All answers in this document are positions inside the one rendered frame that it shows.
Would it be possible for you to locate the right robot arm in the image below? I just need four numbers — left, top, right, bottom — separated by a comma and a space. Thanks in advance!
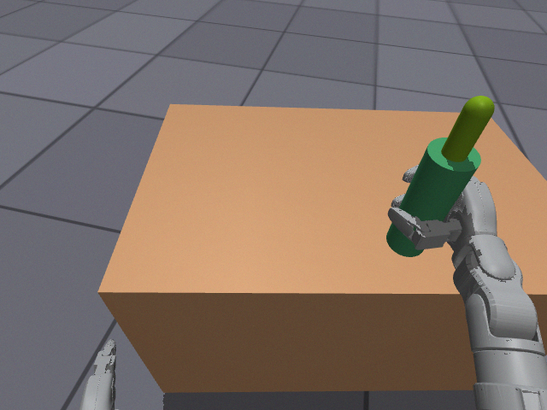
451, 234, 547, 410

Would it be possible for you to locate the left robot hand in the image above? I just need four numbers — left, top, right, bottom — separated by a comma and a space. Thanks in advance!
79, 339, 119, 410

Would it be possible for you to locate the bottle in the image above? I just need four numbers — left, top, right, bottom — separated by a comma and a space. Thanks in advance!
386, 96, 495, 257

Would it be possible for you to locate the right robot hand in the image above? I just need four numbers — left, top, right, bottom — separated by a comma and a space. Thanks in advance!
388, 165, 497, 251

